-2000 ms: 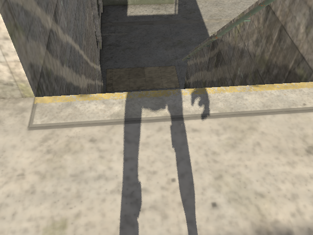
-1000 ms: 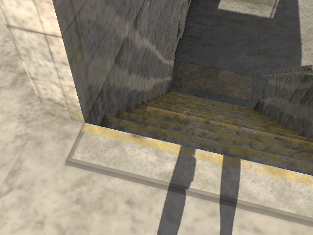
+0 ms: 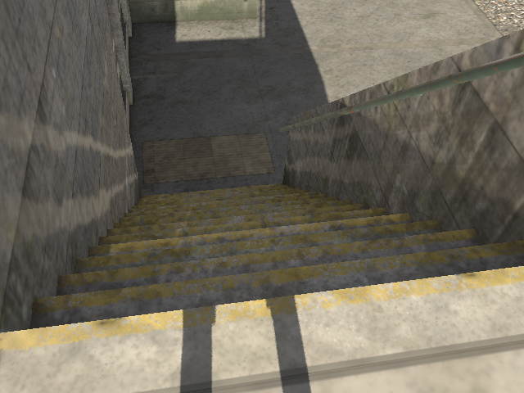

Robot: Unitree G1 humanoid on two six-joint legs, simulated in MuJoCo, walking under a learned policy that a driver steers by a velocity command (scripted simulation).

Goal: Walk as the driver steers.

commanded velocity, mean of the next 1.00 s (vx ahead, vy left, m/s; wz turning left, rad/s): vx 0.10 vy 0.00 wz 0.19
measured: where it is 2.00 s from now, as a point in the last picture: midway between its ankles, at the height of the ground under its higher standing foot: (275, 351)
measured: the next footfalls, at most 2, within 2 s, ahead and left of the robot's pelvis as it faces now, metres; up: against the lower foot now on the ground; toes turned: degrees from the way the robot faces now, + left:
right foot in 0.12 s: +0.00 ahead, -0.14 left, +0.00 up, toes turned +8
left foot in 0.48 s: -0.02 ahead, +0.13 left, +0.00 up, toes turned +18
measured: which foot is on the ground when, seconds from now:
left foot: down 0.00-0.14, up 0.16-0.46, down 0.48-1.00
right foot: up 0.00-0.10, down 0.12-0.48, up 0.50-1.00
